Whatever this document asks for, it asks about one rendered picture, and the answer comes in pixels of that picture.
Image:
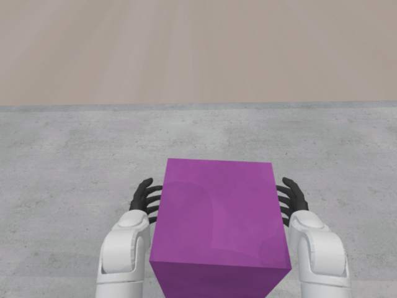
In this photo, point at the carton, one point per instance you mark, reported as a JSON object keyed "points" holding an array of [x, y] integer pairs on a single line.
{"points": [[219, 231]]}

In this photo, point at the robot right forearm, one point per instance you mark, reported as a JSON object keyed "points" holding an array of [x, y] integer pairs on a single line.
{"points": [[322, 258]]}

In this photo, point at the robot left hand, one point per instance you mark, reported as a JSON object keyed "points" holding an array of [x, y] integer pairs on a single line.
{"points": [[140, 200]]}

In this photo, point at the robot left forearm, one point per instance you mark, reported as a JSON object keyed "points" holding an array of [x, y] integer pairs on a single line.
{"points": [[122, 257]]}

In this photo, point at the robot right hand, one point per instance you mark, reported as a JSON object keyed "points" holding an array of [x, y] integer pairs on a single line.
{"points": [[296, 200]]}

